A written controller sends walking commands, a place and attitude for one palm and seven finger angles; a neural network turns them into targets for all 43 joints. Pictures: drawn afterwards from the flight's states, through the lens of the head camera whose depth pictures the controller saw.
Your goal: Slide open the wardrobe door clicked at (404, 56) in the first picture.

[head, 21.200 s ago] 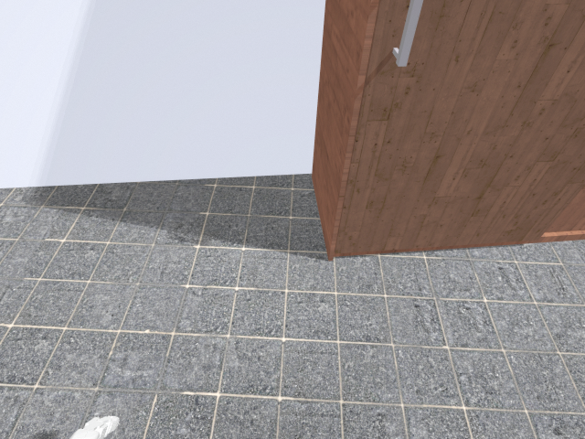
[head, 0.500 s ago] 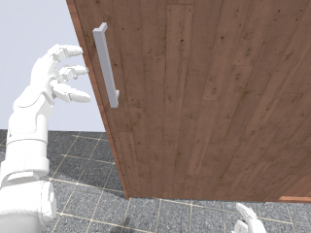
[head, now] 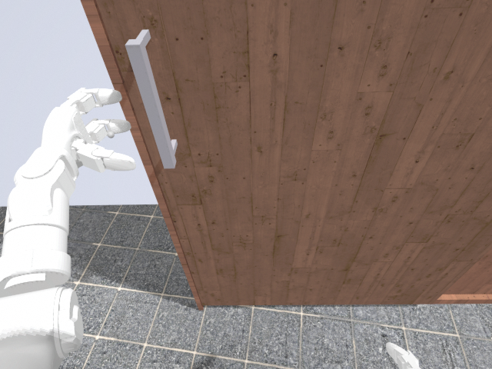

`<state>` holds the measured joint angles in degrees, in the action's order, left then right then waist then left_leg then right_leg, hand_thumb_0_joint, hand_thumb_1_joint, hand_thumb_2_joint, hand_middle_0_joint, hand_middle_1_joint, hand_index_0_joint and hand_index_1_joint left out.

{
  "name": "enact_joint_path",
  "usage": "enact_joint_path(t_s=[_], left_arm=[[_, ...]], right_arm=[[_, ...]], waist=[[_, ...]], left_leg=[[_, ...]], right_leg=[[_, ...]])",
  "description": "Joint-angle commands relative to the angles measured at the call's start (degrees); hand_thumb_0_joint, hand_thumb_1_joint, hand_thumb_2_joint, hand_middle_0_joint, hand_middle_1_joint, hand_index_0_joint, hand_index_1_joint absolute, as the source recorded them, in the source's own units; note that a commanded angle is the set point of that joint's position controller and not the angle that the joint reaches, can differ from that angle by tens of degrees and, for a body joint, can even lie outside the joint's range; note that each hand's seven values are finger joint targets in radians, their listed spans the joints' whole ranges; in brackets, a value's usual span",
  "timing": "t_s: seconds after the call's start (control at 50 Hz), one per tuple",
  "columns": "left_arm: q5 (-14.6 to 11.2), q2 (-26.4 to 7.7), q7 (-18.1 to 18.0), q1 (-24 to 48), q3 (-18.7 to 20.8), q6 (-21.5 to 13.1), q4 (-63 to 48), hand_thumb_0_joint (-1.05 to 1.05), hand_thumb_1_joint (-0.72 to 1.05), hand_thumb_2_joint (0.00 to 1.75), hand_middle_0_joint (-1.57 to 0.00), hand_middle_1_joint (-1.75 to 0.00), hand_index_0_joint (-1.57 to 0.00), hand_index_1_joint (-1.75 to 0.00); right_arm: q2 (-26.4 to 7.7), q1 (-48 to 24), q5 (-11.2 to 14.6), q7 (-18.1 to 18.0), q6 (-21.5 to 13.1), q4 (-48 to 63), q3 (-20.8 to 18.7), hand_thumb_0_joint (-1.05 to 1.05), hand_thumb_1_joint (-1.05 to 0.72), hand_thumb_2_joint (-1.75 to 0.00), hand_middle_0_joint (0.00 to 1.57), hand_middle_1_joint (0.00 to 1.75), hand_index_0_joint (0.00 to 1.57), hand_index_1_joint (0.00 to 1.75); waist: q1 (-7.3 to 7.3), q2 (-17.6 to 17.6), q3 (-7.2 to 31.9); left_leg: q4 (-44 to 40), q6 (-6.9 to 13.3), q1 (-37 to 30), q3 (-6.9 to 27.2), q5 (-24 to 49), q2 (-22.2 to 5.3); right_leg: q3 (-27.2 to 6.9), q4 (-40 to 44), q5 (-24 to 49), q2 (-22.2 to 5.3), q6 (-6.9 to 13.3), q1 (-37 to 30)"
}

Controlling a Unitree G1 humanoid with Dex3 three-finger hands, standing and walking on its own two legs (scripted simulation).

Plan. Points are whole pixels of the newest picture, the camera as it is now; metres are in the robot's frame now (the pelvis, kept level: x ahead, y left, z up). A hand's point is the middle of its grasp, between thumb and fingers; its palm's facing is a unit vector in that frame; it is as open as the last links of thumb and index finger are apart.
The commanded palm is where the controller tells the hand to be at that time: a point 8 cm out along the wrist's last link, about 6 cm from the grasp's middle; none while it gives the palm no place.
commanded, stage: move the hooked fingers beside the handle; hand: left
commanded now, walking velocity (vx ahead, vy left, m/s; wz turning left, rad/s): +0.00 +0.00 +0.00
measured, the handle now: (158, 106) +0.47 +0.17 +0.21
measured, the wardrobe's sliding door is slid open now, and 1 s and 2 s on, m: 0.00 0.00 0.00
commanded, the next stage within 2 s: none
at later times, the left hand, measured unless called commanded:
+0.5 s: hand (104, 124) +0.40 +0.23 +0.23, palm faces +0.08 -1.00 -0.01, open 14.0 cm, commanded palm +0.38 +0.28 +0.22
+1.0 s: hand (107, 132) +0.40 +0.23 +0.21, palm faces +0.08 -1.00 -0.02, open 14.0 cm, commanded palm +0.37 +0.28 +0.22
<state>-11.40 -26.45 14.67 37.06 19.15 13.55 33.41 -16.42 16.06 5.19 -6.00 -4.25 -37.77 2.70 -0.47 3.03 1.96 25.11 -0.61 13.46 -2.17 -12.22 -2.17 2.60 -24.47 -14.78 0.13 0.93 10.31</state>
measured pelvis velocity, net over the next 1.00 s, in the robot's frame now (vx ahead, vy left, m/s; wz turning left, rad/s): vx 0.01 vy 0.00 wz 0.00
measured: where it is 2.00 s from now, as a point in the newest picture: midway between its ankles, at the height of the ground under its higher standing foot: outside the picture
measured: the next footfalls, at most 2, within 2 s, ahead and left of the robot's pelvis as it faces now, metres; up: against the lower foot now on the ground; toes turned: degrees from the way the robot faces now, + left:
none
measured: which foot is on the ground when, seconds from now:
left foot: down 0.00-1.00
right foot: down 0.00-1.00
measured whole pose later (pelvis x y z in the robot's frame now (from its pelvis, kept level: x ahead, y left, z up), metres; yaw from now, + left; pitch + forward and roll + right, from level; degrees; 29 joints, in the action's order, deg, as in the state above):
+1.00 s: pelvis +0.01 +0.00 +0.00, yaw +0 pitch +1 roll +0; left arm -12.0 -25.5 14.8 34.1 20.4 14.1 28.1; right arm -15.9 15.5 5.0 -5.6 -3.5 -37.0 2.8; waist -0.1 2.7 2.8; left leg 25.8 -0.6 13.0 -2.3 -13.4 -2.1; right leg 2.3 -24.8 -15.7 0.1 0.8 9.8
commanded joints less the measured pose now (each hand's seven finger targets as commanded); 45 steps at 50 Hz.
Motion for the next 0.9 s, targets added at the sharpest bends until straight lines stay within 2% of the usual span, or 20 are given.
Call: enact_joint_path(t_s=[0.0, 0.08, 0.1, 0.14, 0.16, 0.18, 0.2, 0.24, 0.3, 0.36, 0.4, 0.46, 0.52, 0.58, 0.62, 0.68, 0.74, 0.78, 0.8, 0.88], left_arm=[[-3.06, -16.29, -0.03, 32.32, 5.24, -9.98, -23.96, 0.00, -0.50, 0.30, -0.30, -1.20, -0.30, -1.20], [-1.37, -15.69, -0.68, 22.47, 5.75, -4.61, -12.65, 0.00, -0.50, 0.30, -0.30, -1.20, -0.30, -1.20], [-1.00, -14.41, -0.72, 21.93, 4.15, -2.73, -9.87, 0.00, -0.50, 0.30, -0.30, -1.20, -0.30, -1.20], [-0.63, -12.37, -0.54, 19.93, 2.16, 0.03, -8.61, 0.00, -0.50, 0.30, -0.30, -1.20, -0.30, -1.20], [-0.71, -12.27, -0.37, 19.72, 1.97, 0.70, -8.80, 0.00, -0.50, 0.30, -0.30, -1.20, -0.30, -1.20], [-0.82, -13.23, -0.35, 19.91, 2.61, 0.36, -9.56, 0.00, -0.50, 0.30, -0.30, -1.20, -0.30, -1.20], [-1.32, -12.97, -0.08, 22.06, 2.44, -0.45, -13.55, 0.00, -0.50, 0.30, -0.30, -1.20, -0.30, -1.20], [-2.05, -14.91, 0.18, 25.60, 4.09, -2.83, -18.23, 0.00, -0.50, 0.30, -0.30, -1.20, -0.30, -1.20], [-2.53, -14.35, -0.14, 32.30, 3.07, -7.01, -25.09, 0.00, -0.50, 0.30, -0.30, -1.20, -0.30, -1.20], [-2.16, -13.76, -0.60, 32.01, 2.64, -6.33, -18.83, 0.00, -0.50, 0.30, -0.30, -1.20, -0.30, -1.20], [-1.53, -15.09, -0.67, 28.76, 3.56, -4.08, -12.60, 0.00, -0.50, 0.30, -0.30, -1.20, -0.30, -1.20], [-0.69, -12.95, -0.22, 25.72, 1.32, -0.77, -7.22, 0.00, -0.50, 0.30, -0.30, -1.20, -0.30, -1.20], [-0.97, -11.62, 0.20, 26.46, 0.03, -1.11, -9.45, 0.00, -0.50, 0.30, -0.30, -1.20, -0.30, -1.20], [-2.16, -13.30, 0.31, 28.56, 1.64, -4.37, -14.40, 0.00, -0.50, 0.30, -0.30, -1.20, -0.30, -1.20], [-2.47, -15.69, -0.01, 29.82, 4.55, -6.44, -17.42, 0.00, -0.50, 0.30, -0.30, -1.20, -0.30, -1.20], [-1.80, -17.50, -0.90, 29.35, 5.85, -7.41, -18.50, 0.00, -0.50, 0.30, -0.30, -1.20, -0.30, -1.20], [-0.74, -15.01, -1.39, 26.52, 4.31, -4.62, -13.50, 0.00, -0.50, 0.30, -0.30, -1.20, -0.30, -1.20], [-0.34, -15.14, -1.08, 22.62, 4.12, -2.50, -10.25, 0.00, -0.50, 0.30, -0.30, -1.20, -0.30, -1.20], [-0.65, -13.26, -0.67, 23.05, 2.50, -1.63, -9.56, 0.00, -0.50, 0.30, -0.30, -1.20, -0.30, -1.20], [-1.60, -14.72, 0.23, 23.76, 3.70, -2.78, -15.78, 0.00, -0.50, 0.30, -0.30, -1.20, -0.30, -1.20]], right_arm=[[-6.12, -6.94, -0.52, -0.22, -4.50, 9.31, -2.31, 0.00, -0.90, -0.90, 0.20, 0.30, 0.20, 0.30], [-6.59, -6.60, -0.23, -0.02, -3.88, 7.77, -2.38, 0.00, -0.90, -0.90, 0.20, 0.30, 0.20, 0.30], [-6.65, -6.82, 0.02, -0.10, -3.39, 7.48, -2.06, 0.00, -0.90, -0.90, 0.20, 0.30, 0.20, 0.30], [-6.72, -6.93, 0.20, 0.01, -2.73, 8.26, -2.07, 0.00, -0.90, -0.90, 0.20, 0.30, 0.20, 0.30], [-6.86, -6.99, 0.17, -0.07, -2.52, 8.63, -2.19, 0.00, -0.90, -0.90, 0.20, 0.30, 0.20, 0.30], [-7.09, -6.77, 0.15, -0.08, -2.33, 8.78, -2.53, 0.00, -0.90, -0.90, 0.20, 0.30, 0.20, 0.30], [-6.76, -7.35, 0.09, -0.03, -2.44, 9.62, -2.44, 0.00, -0.90, -0.90, 0.20, 0.30, 0.20, 0.30], [-6.45, -7.73, -0.08, -0.17, -2.74, 10.20, -2.45, 0.00, -0.90, -0.90, 0.20, 0.30, 0.20, 0.30], [-5.77, -8.06, -0.32, -0.37, -3.70, 10.03, -2.12, 0.00, -0.90, -0.90, 0.20, 0.30, 0.20, 0.30], [-5.87, -7.53, -0.36, -0.76, -3.78, 8.17, -1.73, 0.00, -0.90, -0.90, 0.20, 0.30, 0.20, 0.30], [-6.27, -7.17, -0.29, -0.92, -3.32, 7.32, -1.72, 0.00, -0.90, -0.90, 0.20, 0.30, 0.20, 0.30], [-6.38, -7.14, -0.02, -0.90, -2.45, 7.47, -1.62, 0.00, -0.90, -0.90, 0.20, 0.30, 0.20, 0.30], [-6.42, -6.84, -0.10, -0.54, -2.20, 8.67, -2.01, 0.00, -0.90, -0.90, 0.20, 0.30, 0.20, 0.30], [-6.30, -6.94, -0.24, -0.52, -2.57, 9.48, -2.31, 0.00, -0.90, -0.90, 0.20, 0.30, 0.20, 0.30], [-6.11, -6.93, -0.47, -0.41, -2.99, 9.62, -2.21, 0.00, -0.90, -0.90, 0.20, 0.30, 0.20, 0.30], [-6.29, -6.72, -0.54, -0.24, -3.19, 9.15, -2.26, 0.00, -0.90, -0.90, 0.20, 0.30, 0.20, 0.30], [-6.14, -6.58, -0.42, -0.15, -2.82, 8.22, -2.02, 0.00, -0.90, -0.90, 0.20, 0.30, 0.20, 0.30], [-6.78, -6.24, -0.26, -0.16, -2.13, 8.21, -2.37, 0.00, -0.90, -0.90, 0.20, 0.30, 0.20, 0.30], [-6.59, -6.53, -0.08, -0.27, -1.95, 8.41, -2.17, 0.00, -0.90, -0.90, 0.20, 0.30, 0.20, 0.30], [-6.81, -6.47, -0.26, -0.27, -2.14, 9.71, -2.73, 0.00, -0.90, -0.90, 0.20, 0.30, 0.20, 0.30]], waist=[[0.67, 0.55, 22.39], [1.87, 0.52, 13.33], [1.30, 0.24, 10.16], [1.40, -0.70, 8.78], [1.34, -0.52, 9.78], [1.16, -3.30, 11.34], [1.28, -1.86, 13.74], [0.91, -3.12, 17.23], [-0.02, 0.57, 19.99], [-0.52, 0.88, 16.31], [-0.13, -0.08, 12.98], [0.17, 0.44, 11.19], [0.19, -0.53, 14.56], [0.14, -3.10, 17.91], [0.89, -2.79, 20.49], [1.22, -0.56, 19.90], [1.11, 2.40, 14.64], [1.28, 0.03, 13.86], [0.83, 0.00, 12.04], [0.99, -1.94, 17.07]], left_leg=[[-0.08, 3.51, -14.63, 1.80, 16.54, 1.93], [-1.06, 3.21, -9.33, 1.03, 12.87, 1.89], [-1.72, 3.08, -7.23, 1.03, 10.95, 1.83], [-1.94, 2.98, -6.07, 1.40, 9.63, 1.79], [-1.67, 3.07, -6.43, 1.28, 9.81, 1.80], [-1.22, 3.25, -7.29, 1.19, 10.89, 1.66], [-0.93, 3.33, -8.44, 1.33, 12.11, 1.85], [-0.25, 3.51, -10.39, 1.36, 13.43, 1.98], [0.36, 3.52, -14.19, 1.79, 15.31, 1.87], [-0.11, 3.29, -12.72, 1.96, 12.64, 1.93], [-0.71, 3.30, -9.74, 1.83, 10.38, 1.87], [-1.01, 3.00, -7.42, 1.82, 9.29, 1.97], [-0.27, 3.15, -8.77, 2.09, 12.06, 1.95], [0.31, 3.46, -10.80, 2.09, 13.82, 1.74], [0.33, 3.45, -11.87, 2.21, 15.36, 1.82], [0.23, 3.33, -11.98, 1.85, 15.99, 1.65], [-0.48, 3.06, -9.47, 1.62, 14.51, 1.81], [-0.49, 3.19, -8.33, 1.26, 13.51, 1.70], [-0.77, 3.23, -7.44, 1.26, 12.51, 1.72], [-0.05, 3.37, -10.06, 1.55, 14.97, 1.56]], right_leg=[[-1.17, 2.15, 21.93, 0.73, 0.19, -3.66], [-0.64, 3.07, 18.26, 0.44, 0.16, -0.71], [-0.53, 3.30, 16.58, 0.23, 0.02, 0.48], [-0.35, 3.34, 14.94, 0.18, 0.08, 1.51], [-0.54, 3.30, 15.21, 0.10, 0.05, 1.57], [-0.47, 3.27, 16.44, 0.14, -0.06, 0.48], [-0.68, 2.78, 17.93, 0.07, 0.03, -0.37], [-1.01, 2.42, 19.71, 0.34, -0.08, -1.65], [-1.21, 2.32, 20.32, 0.67, 0.10, -1.43], [-0.94, 3.06, 17.55, 0.74, 0.10, 0.71], [-0.95, 3.62, 15.62, 0.34, -0.04, 1.18], [-0.78, 3.50, 14.70, -0.05, 0.11, 1.93], [-0.67, 2.56, 17.77, -0.04, 0.20, 0.64], [-0.88, 2.33, 19.67, 0.28, 0.04, -0.96], [-0.95, 1.80, 21.12, 0.49, 0.15, -2.78], [-0.88, 1.87, 20.82, 0.47, 0.18, -2.69], [-0.75, 2.22, 19.61, 0.40, 0.34, -0.80], [-0.59, 2.54, 18.67, 0.30, 0.20, -0.79], [-0.59, 2.70, 18.22, 0.13, 0.08, 0.12], [-0.54, 2.07, 20.32, 0.42, 0.18, -1.83]])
